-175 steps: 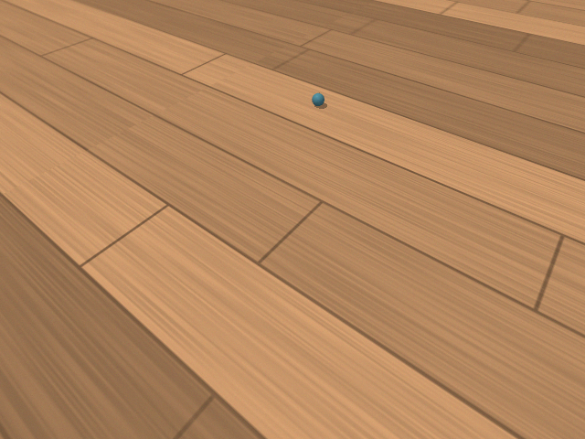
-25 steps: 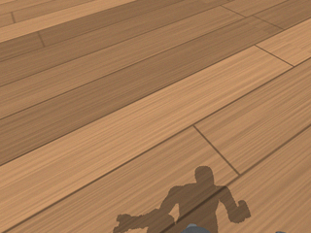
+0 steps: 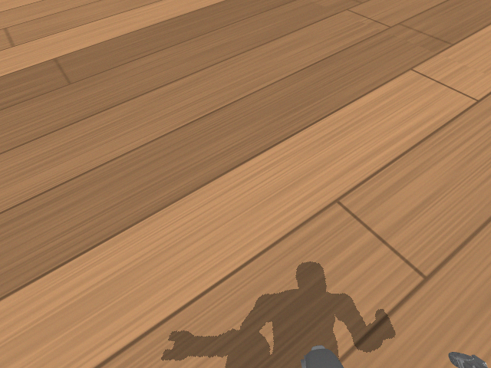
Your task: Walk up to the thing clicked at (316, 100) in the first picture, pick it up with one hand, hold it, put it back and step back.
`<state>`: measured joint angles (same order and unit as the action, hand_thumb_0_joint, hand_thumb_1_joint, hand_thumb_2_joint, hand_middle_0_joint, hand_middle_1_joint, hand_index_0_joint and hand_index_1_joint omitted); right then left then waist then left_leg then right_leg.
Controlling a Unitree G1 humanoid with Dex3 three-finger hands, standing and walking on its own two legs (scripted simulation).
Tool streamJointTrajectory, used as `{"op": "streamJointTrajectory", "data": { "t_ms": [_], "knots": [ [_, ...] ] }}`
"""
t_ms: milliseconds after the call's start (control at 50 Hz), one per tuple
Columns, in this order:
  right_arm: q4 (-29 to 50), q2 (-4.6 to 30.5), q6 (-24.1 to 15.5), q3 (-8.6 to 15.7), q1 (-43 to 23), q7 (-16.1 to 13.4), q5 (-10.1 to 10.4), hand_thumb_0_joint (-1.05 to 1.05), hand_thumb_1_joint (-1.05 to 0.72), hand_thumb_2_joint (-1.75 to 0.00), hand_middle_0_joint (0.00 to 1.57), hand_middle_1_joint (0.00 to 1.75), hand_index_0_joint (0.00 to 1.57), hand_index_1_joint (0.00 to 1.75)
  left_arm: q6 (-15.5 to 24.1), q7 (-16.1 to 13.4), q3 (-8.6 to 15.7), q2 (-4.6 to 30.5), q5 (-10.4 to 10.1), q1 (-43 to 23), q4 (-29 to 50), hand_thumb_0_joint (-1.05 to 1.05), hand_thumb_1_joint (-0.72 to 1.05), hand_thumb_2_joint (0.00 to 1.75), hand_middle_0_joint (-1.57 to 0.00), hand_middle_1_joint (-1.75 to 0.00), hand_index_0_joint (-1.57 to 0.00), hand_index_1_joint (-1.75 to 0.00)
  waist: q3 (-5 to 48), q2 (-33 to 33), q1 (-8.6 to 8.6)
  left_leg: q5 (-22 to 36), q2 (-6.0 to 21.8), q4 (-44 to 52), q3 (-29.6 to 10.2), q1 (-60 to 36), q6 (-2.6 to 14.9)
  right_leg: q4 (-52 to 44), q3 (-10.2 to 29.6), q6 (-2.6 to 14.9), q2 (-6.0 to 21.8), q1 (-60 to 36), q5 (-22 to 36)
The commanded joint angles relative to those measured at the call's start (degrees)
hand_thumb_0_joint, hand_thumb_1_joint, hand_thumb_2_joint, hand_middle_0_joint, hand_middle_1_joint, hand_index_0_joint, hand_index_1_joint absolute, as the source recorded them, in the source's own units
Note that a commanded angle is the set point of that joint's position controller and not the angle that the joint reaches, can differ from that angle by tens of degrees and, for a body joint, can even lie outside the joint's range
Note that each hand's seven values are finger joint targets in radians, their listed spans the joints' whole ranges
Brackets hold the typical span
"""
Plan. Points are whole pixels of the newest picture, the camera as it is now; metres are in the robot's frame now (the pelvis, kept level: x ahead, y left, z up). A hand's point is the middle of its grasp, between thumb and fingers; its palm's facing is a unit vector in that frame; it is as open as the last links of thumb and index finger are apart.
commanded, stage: walk up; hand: left
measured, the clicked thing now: out of the picture +0.31 +1.02 -0.69
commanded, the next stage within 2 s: none
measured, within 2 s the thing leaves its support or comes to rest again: neither
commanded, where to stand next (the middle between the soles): -0.05 +0.97 m, yaw -22 degrees
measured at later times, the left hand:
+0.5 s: hand out of the picture +0.08 +0.54 -0.09, palm faces -0.11 -0.75 -0.65, open 7.4 cm
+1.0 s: hand out of the picture +0.07 +0.68 -0.09, palm faces -0.17 -0.79 -0.58, open 7.4 cm
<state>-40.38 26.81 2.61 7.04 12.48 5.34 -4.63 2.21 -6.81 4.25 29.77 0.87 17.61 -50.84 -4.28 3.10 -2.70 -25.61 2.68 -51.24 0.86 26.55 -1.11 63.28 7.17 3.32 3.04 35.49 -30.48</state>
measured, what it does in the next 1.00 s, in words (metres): steps to the left: right foot, then left foot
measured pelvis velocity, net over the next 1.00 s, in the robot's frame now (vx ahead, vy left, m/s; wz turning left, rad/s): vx -0.05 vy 0.40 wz -0.15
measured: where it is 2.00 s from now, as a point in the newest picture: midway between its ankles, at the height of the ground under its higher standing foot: outside the picture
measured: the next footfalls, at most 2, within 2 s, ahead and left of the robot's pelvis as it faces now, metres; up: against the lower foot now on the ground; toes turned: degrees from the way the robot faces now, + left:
right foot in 0.16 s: +0.13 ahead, -0.03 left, +0.00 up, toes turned -8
left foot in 0.50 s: +0.05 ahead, +0.38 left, +0.00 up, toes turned -4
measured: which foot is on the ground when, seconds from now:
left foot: down 0.00-0.16, up 0.18-0.48, down 0.50-0.78, up 0.80-1.00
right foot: up 0.00-0.14, down 0.16-0.52, up 0.54-0.76, down 0.78-1.00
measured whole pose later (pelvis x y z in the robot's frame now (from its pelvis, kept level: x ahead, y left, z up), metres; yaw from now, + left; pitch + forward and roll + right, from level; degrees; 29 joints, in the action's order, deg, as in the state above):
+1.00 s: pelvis -0.05 +0.40 +0.01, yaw -8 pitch -2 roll +0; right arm -39.0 26.8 6.8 6.3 14.4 5.2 -4.0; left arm 3.7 -5.0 1.6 23.2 2.2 17.3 -46.1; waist -7.4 6.9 -1.1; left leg -24.2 3.5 -73.5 -5.4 33.9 0.2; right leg 45.7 -1.4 1.5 4.7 29.3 -14.9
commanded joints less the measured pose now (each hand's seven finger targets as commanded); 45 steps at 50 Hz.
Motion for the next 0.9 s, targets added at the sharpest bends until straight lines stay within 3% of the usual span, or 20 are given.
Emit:
{"op": "streamJointTrajectory", "data": {
  "t_ms": [0,60,100,120,140,160,180,300,440,480,500,520,560,620,680,720,740,760,800,880],
  "knots": [
    [6.81,12.77,-1.26,3.77,-1.00,-2.78,-0.04,0.00,-0.90,-0.90,0.20,0.30,0.20,0.30,2.84,-0.43,2.60,11.02,-1.93,6.23,2.00,0.00,0.90,0.90,-0.20,-0.30,-0.20,-0.30,6.71,12.64,-0.85,41.83,11.08,16.69,-14.11,-18.73,15.60,0.26,-8.48,-1.31,-0.82,8.22,3.86],
    [9.12,10.39,-0.44,2.73,-2.59,-2.70,-0.64,0.00,-0.90,-0.90,0.20,0.30,0.20,0.30,2.58,0.48,2.19,8.21,-1.86,8.45,2.11,0.00,0.90,0.90,-0.20,-0.30,-0.20,-0.30,7.30,10.24,0.46,41.68,9.46,14.40,-8.77,-12.43,15.30,-12.61,-12.26,-0.88,-0.45,-5.21,8.74],
    [10.91,9.47,0.56,2.04,-6.65,-2.30,-0.07,0.00,-0.90,-0.90,0.20,0.30,0.20,0.30,2.83,-0.06,3.06,8.61,-1.23,16.20,0.30,0.00,0.90,0.90,-0.20,-0.30,-0.20,-0.30,8.31,4.90,6.09,35.47,3.74,4.43,-1.60,-1.09,9.67,-29.74,-11.63,0.55,-1.44,-24.41,22.81],
    [11.26,7.30,0.61,1.14,-4.39,-2.19,0.71,0.00,-0.90,-0.90,0.20,0.30,0.20,0.30,2.97,-0.78,4.46,12.22,0.00,19.42,0.53,0.00,0.90,0.90,-0.20,-0.30,-0.20,-0.30,9.93,-0.02,8.26,28.13,1.46,-3.75,-0.30,6.74,6.48,-33.73,-4.44,1.56,1.77,-33.79,22.88],
    [11.36,4.55,0.72,0.21,1.14,-2.05,1.05,0.00,-0.90,-0.90,0.20,0.30,0.20,0.30,3.16,-1.27,5.50,16.27,1.14,18.33,2.94,0.00,0.90,0.90,-0.20,-0.30,-0.20,-0.30,12.92,-10.66,6.28,-6.87,-2.06,-13.31,-1.43,19.94,2.84,-35.63,18.60,6.25,17.22,-43.19,23.56],
    [10.14,9.34,1.81,1.78,3.18,-2.88,0.51,0.00,-0.90,-0.90,0.20,0.30,0.20,0.30,2.72,-1.47,5.39,17.33,0.52,14.15,5.10,0.00,0.90,0.90,-0.20,-0.30,-0.20,-0.30,13.18,-1.87,4.35,-9.21,-0.23,-22.57,-7.85,19.40,1.78,-40.94,31.79,13.46,26.97,-35.50,12.11],
    [9.84,11.72,2.61,2.64,1.26,-3.14,0.11,0.00,-0.90,-0.90,0.20,0.30,0.20,0.30,2.92,-1.74,5.49,17.90,-0.15,10.25,6.90,0.00,0.90,0.90,-0.20,-0.30,-0.20,-0.30,9.94,0.57,4.00,-8.24,1.24,-29.10,-9.42,18.22,1.65,-43.85,33.84,17.62,28.99,-27.14,3.69],
    [5.74,11.10,2.53,3.45,4.63,-0.03,-0.16,0.00,-0.90,-0.90,0.20,0.30,0.20,0.30,2.95,-0.06,5.52,15.59,1.58,0.00,8.35,0.00,0.90,0.90,-0.20,-0.30,-0.20,-0.30,3.26,-9.85,-0.26,2.32,2.10,-21.00,-5.15,5.57,1.61,-39.13,5.99,8.24,11.78,-4.30,-1.99],
    [4.12,10.83,2.40,3.87,7.21,0.40,0.80,0.00,-0.90,-0.90,0.20,0.30,0.20,0.30,2.30,0.71,6.51,18.19,1.80,0.91,7.26,0.00,0.90,0.90,-0.20,-0.30,-0.20,-0.30,6.40,-13.34,0.44,-3.82,-0.38,0.91,1.85,-5.16,3.45,-35.19,5.45,7.43,11.61,-2.13,-0.11],
    [1.64,13.36,1.24,5.16,15.76,-0.48,-0.56,0.00,-0.90,-0.90,0.20,0.30,0.20,0.30,1.41,0.28,4.07,11.28,1.30,-1.14,7.34,0.00,0.90,0.90,-0.20,-0.30,-0.20,-0.30,6.13,4.14,-5.99,-7.68,0.83,21.92,-7.18,-14.76,5.44,-10.27,-5.23,2.07,-0.54,8.56,-2.75],
    [4.29,18.84,0.60,5.70,11.41,-1.32,-1.45,0.00,-0.90,-0.90,0.20,0.30,0.20,0.30,1.23,-0.38,2.44,5.88,0.69,0.05,7.57,0.00,0.90,0.90,-0.20,-0.30,-0.20,-0.30,1.93,17.05,-4.52,-6.46,13.38,30.30,-27.23,-10.53,7.94,4.38,-9.69,-1.37,-9.54,18.37,-7.50],
    [4.24,22.29,0.49,6.00,6.68,-2.05,0.30,0.00,-0.90,-0.90,0.20,0.30,0.20,0.30,1.73,-1.79,2.75,9.06,0.04,-5.57,7.94,0.00,0.90,0.90,-0.20,-0.30,-0.20,-0.30,-0.78,16.40,-5.42,-5.58,16.86,33.72,-34.50,-4.27,13.77,6.86,-2.69,0.78,-6.09,16.88,-4.87],
    [5.98,14.72,0.01,4.18,1.14,-2.78,-0.08,0.00,-0.90,-0.90,0.20,0.30,0.20,0.30,2.16,-0.95,2.93,9.65,-1.17,-3.10,4.24,0.00,0.90,0.90,-0.20,-0.30,-0.20,-0.30,-2.85,4.56,-2.68,9.82,11.34,25.96,-23.05,-3.17,10.97,8.68,-2.07,-0.01,-4.94,12.99,2.01],
    [7.72,12.51,-0.36,3.20,-2.44,-2.99,0.15,0.00,-0.90,-0.90,0.20,0.30,0.20,0.30,1.91,0.11,3.10,10.64,-1.66,5.23,0.64,0.00,0.90,0.90,-0.20,-0.30,-0.20,-0.30,3.04,10.32,0.10,25.27,9.40,19.51,-14.34,-9.15,13.58,3.54,-8.60,-1.20,-2.91,4.08,4.74],
    [8.11,10.51,0.37,2.41,-0.08,-2.93,-0.50,0.00,-0.90,-0.90,0.20,0.30,0.20,0.30,1.75,0.60,2.52,7.97,-1.90,4.97,2.31,0.00,0.90,0.90,-0.20,-0.30,-0.20,-0.30,3.12,9.36,0.17,30.53,9.03,17.73,-11.17,-6.90,13.86,-9.23,-11.10,-0.91,-1.70,-6.11,6.52],
    [9.55,9.76,1.33,1.70,-3.54,-2.76,-0.04,0.00,-0.90,-0.90,0.20,0.30,0.20,0.30,2.05,0.19,2.62,6.97,-1.64,12.84,1.07,0.00,0.90,0.90,-0.20,-0.30,-0.20,-0.30,4.90,6.81,5.48,30.09,5.76,10.00,-6.53,-0.76,9.94,-28.03,-9.84,0.53,-1.09,-21.56,18.75],
    [9.82,7.39,1.52,0.99,-1.40,-2.75,0.78,0.00,-0.90,-0.90,0.20,0.30,0.20,0.30,2.31,-0.44,3.66,10.20,-0.54,15.91,0.80,0.00,0.90,0.90,-0.20,-0.30,-0.20,-0.30,7.29,0.05,7.08,27.62,2.48,-0.26,-3.48,3.94,6.58,-34.06,-4.39,1.13,1.17,-30.47,19.24],
    [9.94,4.79,1.42,0.22,3.87,-2.56,1.12,0.00,-0.90,-0.90,0.20,0.30,0.20,0.30,2.49,-0.80,4.97,14.82,0.79,14.66,3.13,0.00,0.90,0.90,-0.20,-0.30,-0.20,-0.30,9.49,-11.36,5.76,-1.59,-1.48,-10.26,-2.22,18.15,2.05,-35.80,17.25,5.69,15.22,-40.77,22.05],
    [9.26,11.23,2.80,2.41,3.48,-3.85,0.06,0.00,-0.90,-0.90,0.20,0.30,0.20,0.30,2.36,-1.41,4.99,16.84,-0.12,8.15,6.74,0.00,0.90,0.90,-0.20,-0.30,-0.20,-0.30,8.42,-1.48,3.92,-8.86,0.67,-26.63,-10.37,16.72,1.85,-42.21,34.09,17.43,29.25,-25.67,13.24],
    [6.62,11.98,2.62,3.60,4.59,-1.83,0.24,0.00,-0.90,-0.90,0.20,0.30,0.20,0.30,2.78,-0.66,4.58,14.15,0.68,1.51,7.80,0.00,0.90,0.90,-0.20,-0.30,-0.20,-0.30,2.78,-5.55,0.68,1.60,1.33,-27.84,-9.77,11.03,1.72,-38.82,13.34,10.00,15.75,-11.61,2.66]
  ]
}}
